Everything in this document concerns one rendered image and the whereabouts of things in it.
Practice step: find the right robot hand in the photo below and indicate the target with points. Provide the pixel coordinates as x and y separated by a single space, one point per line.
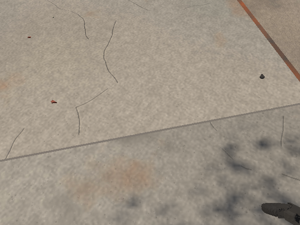
289 211

